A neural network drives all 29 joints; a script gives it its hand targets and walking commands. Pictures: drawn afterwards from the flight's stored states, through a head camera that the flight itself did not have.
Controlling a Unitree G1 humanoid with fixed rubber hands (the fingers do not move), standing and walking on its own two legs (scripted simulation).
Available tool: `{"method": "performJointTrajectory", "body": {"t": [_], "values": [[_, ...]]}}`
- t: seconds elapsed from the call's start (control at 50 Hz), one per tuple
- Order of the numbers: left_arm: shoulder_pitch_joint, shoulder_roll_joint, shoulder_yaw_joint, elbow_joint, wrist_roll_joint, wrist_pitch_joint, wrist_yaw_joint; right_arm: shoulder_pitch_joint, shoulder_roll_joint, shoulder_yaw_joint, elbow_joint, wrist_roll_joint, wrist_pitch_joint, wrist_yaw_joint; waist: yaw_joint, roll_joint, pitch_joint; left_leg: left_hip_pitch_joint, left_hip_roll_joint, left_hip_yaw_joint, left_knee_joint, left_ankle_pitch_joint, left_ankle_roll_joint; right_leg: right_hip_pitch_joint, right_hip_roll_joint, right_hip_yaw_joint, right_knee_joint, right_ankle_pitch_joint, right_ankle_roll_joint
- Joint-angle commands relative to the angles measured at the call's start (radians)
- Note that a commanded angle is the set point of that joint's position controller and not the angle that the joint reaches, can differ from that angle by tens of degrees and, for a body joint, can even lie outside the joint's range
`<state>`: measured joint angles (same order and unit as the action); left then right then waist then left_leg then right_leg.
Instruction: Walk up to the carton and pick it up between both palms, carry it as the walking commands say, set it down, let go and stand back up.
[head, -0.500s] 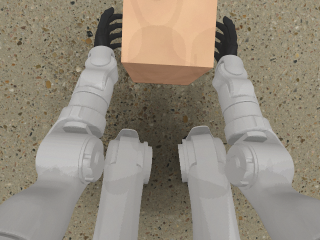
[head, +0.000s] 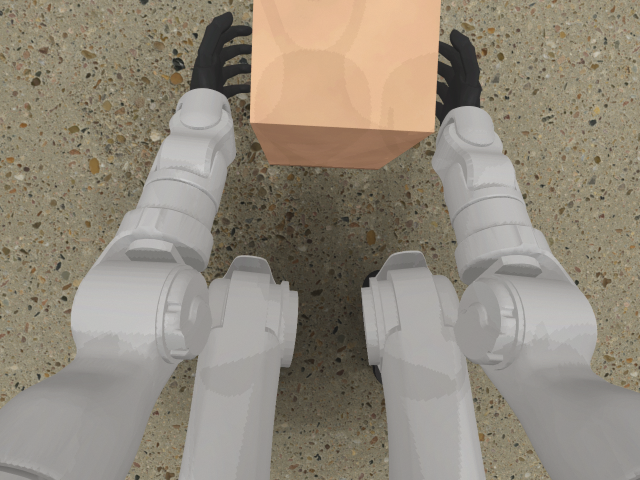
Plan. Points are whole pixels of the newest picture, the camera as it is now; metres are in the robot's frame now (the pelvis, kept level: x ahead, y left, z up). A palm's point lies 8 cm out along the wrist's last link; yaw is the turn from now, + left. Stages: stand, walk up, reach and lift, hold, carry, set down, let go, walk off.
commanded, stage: set down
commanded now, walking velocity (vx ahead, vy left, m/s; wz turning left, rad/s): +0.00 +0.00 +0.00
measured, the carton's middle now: (333, 95) +0.52 -0.03 -0.24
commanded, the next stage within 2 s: none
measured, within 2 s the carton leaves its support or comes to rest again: neither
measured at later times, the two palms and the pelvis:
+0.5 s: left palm (211, 92) +0.50 +0.11 -0.16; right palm (458, 109) +0.48 -0.16 -0.16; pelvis +0.00 +0.00 +0.00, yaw +0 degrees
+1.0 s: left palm (178, 95) +0.50 +0.15 -0.17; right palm (479, 118) +0.48 -0.19 -0.17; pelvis +0.00 +0.00 +0.01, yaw +0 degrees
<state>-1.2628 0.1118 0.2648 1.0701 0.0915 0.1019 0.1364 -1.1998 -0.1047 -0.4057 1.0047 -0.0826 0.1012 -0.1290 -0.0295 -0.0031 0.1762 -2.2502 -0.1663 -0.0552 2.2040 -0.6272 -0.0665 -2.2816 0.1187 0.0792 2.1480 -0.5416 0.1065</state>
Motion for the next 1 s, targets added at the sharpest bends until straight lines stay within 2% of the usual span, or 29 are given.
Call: {"method": "performJointTrajectory", "body": {"t": [0.0, 0.26, 0.4, 0.44, 0.5, 0.56, 0.6, 0.68, 0.78, 0.9, 0.98], "values": [[-0.474, -0.782, -0.255, -0.062, -0.022, -0.034, -0.220, -0.544, 0.801, 0.309, -0.059, 0.037, -0.028, 0.237, 0.000, 0.029, -0.882, 0.318, -0.012, 0.101, -0.219, 0.266, 0.053, 0.439, 0.038, -0.159, -0.117, 0.255, -0.070], [-0.455, -0.689, -0.208, -0.047, 0.007, -0.035, -0.221, -0.527, 0.724, 0.268, -0.035, 0.022, -0.039, 0.229, 0.004, 0.032, -0.848, 0.303, 0.001, 0.099, -0.217, 0.239, 0.053, 0.423, 0.028, -0.157, -0.117, 0.229, -0.064], [-0.420, -0.527, -0.179, -0.046, 0.007, -0.049, -0.192, -0.476, 0.572, 0.231, -0.022, 0.025, -0.061, 0.198, 0.004, 0.036, -0.844, 0.319, 0.015, 0.096, -0.224, 0.229, 0.045, 0.430, 0.018, -0.158, -0.120, 0.216, -0.057], [-0.410, -0.452, -0.172, -0.044, 0.002, -0.056, -0.176, -0.454, 0.501, 0.215, -0.013, 0.028, -0.072, 0.180, 0.004, 0.038, -0.845, 0.327, 0.021, 0.095, -0.227, 0.225, 0.041, 0.436, 0.014, -0.157, -0.123, 0.211, -0.055], [-0.364, -0.245, -0.138, -0.032, -0.004, -0.071, -0.129, -0.387, 0.296, 0.167, 0.009, 0.034, -0.096, 0.130, 0.011, 0.039, -0.851, 0.348, 0.033, 0.094, -0.235, 0.217, 0.032, 0.454, 0.005, -0.152, -0.132, 0.202, -0.053], [-0.265, 0.046, -0.100, -0.010, -0.035, -0.098, -0.055, -0.285, -0.013, 0.127, 0.020, 0.071, -0.130, 0.049, 0.012, 0.040, -0.864, 0.375, 0.046, 0.087, -0.247, 0.221, 0.027, 0.491, -0.014, -0.144, -0.149, 0.209, -0.048], [-0.236, 0.158, -0.106, -0.008, -0.068, -0.116, -0.016, -0.243, -0.124, 0.127, 0.023, 0.107, -0.148, 0.004, 0.007, 0.040, -0.893, 0.393, 0.056, 0.074, -0.253, 0.238, 0.027, 0.516, -0.029, -0.136, -0.158, 0.231, -0.045], [-0.230, 0.199, -0.173, -0.041, -0.163, -0.136, -0.007, -0.198, -0.152, 0.166, 0.029, 0.175, -0.162, -0.015, -0.015, 0.049, -0.943, 0.416, 0.078, 0.063, -0.259, 0.284, 0.026, 0.525, -0.054, -0.131, -0.164, 0.279, -0.044], [-0.214, 0.222, -0.224, -0.068, -0.238, -0.147, -0.017, -0.184, -0.180, 0.222, -0.006, 0.236, -0.174, -0.008, -0.017, 0.046, -1.001, 0.434, 0.099, 0.060, -0.246, 0.329, 0.027, 0.537, -0.072, -0.127, -0.161, 0.321, -0.044], [-0.177, 0.247, -0.236, -0.089, -0.265, -0.144, -0.026, -0.139, -0.201, 0.241, -0.040, 0.265, -0.171, 0.000, -0.018, 0.047, -1.042, 0.460, 0.109, 0.064, -0.240, 0.322, 0.030, 0.559, -0.076, -0.126, -0.157, 0.321, -0.044], [-0.156, 0.258, -0.237, -0.159, -0.268, -0.136, -0.023, -0.111, -0.206, 0.244, -0.110, 0.278, -0.160, -0.001, -0.017, 0.055, -1.157, 0.545, 0.107, 0.074, -0.245, 0.341, 0.030, 0.616, -0.071, -0.136, -0.165, 0.340, -0.047]]}}
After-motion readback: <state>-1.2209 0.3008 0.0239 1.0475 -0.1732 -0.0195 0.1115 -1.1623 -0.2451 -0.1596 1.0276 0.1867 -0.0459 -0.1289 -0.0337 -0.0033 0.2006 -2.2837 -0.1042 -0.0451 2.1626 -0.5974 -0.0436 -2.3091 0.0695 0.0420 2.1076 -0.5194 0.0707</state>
